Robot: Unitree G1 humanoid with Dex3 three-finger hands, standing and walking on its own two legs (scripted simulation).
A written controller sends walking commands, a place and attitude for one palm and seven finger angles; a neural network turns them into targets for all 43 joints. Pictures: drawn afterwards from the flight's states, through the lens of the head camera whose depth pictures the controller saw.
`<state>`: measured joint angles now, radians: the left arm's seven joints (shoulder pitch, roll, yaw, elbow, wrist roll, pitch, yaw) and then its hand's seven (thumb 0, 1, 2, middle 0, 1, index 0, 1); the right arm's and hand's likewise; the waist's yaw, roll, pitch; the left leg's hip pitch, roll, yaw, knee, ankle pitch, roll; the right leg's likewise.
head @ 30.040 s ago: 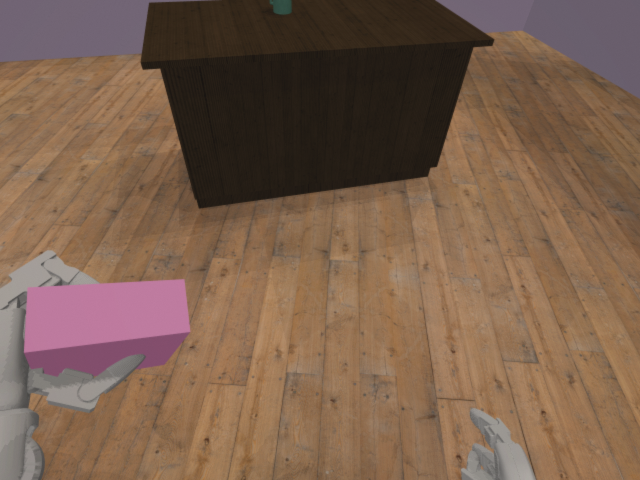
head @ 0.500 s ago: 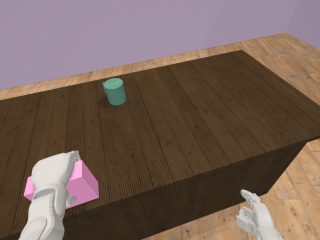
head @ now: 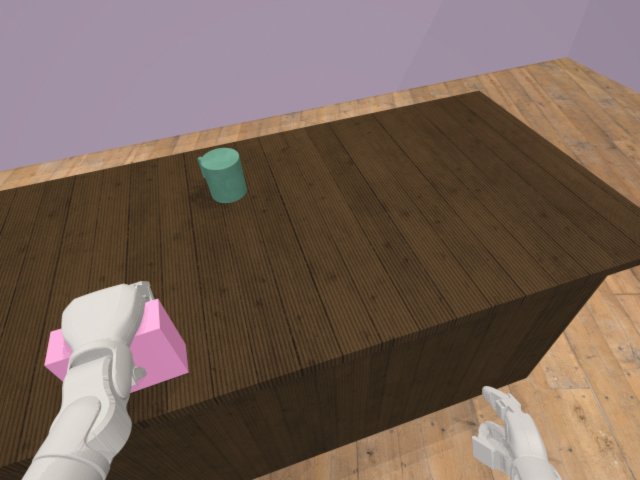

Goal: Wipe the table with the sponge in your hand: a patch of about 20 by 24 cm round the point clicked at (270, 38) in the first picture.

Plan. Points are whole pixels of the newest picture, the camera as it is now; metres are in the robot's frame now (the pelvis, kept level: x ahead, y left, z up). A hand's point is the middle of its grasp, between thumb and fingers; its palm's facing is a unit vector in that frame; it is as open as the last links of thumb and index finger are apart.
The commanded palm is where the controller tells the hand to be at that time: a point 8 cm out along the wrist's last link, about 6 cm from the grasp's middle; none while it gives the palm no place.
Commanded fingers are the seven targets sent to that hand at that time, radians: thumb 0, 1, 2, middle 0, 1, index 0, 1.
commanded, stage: wipe forward along the first lane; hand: left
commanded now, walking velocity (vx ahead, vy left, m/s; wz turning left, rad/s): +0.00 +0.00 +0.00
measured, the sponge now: (130, 360) +0.24 +0.31 -0.01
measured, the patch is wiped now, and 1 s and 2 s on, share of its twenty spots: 0.05 0.40 0.60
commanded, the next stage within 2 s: slide across to the middle lane in 1.34 s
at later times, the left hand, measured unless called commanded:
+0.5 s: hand (128, 308) +0.30 +0.33 +0.03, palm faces -0.10 -0.02 -1.00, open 9.2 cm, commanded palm +0.28 +0.32 +0.06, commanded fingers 0.00 0.10 1.30 -1.20 -1.60 -1.20 -1.60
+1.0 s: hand (125, 275) +0.36 +0.36 +0.03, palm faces -0.13 +0.00 -0.99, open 9.2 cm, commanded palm +0.34 +0.35 +0.07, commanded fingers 0.00 0.10 1.30 -1.20 -1.60 -1.20 -1.60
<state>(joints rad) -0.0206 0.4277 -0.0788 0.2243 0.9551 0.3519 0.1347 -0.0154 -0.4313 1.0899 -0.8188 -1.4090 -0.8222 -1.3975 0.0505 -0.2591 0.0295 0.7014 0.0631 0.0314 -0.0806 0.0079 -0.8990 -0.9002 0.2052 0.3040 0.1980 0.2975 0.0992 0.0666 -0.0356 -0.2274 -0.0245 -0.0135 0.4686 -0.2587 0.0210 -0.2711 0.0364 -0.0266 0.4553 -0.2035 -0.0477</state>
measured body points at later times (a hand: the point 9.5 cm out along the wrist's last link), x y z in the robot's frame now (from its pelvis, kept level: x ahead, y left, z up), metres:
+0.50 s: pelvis -0.01 -0.01 -0.01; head +0.01 -0.03 +0.44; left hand +0.30 +0.32 +0.08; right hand +0.15 -0.26 -0.12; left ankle -0.01 +0.11 -0.74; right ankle +0.02 -0.09 -0.74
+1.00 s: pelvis -0.01 +0.01 -0.01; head +0.04 +0.00 +0.43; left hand +0.36 +0.36 +0.08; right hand +0.10 -0.26 -0.14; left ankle -0.01 +0.11 -0.74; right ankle +0.02 -0.09 -0.74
